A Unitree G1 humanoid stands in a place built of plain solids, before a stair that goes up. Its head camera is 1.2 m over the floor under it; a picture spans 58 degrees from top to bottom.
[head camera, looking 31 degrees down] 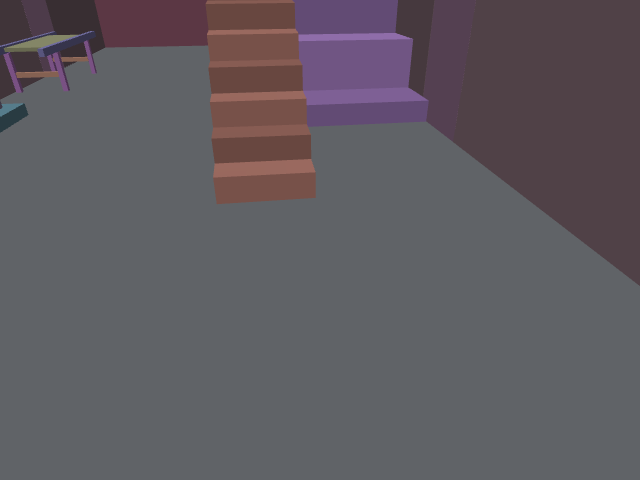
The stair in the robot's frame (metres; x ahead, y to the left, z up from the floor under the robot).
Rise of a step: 0.18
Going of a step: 0.20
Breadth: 0.62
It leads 9 degrees to the left of straight ahead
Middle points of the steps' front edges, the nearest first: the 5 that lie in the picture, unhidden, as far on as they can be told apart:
2.48 0.34 0.18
2.68 0.37 0.35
2.88 0.40 0.53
3.08 0.43 0.70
3.28 0.46 0.88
